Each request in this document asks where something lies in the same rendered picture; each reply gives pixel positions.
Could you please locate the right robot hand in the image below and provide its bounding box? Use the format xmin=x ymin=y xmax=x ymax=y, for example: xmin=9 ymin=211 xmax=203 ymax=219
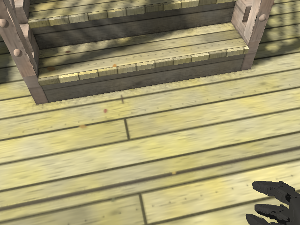
xmin=246 ymin=181 xmax=300 ymax=225

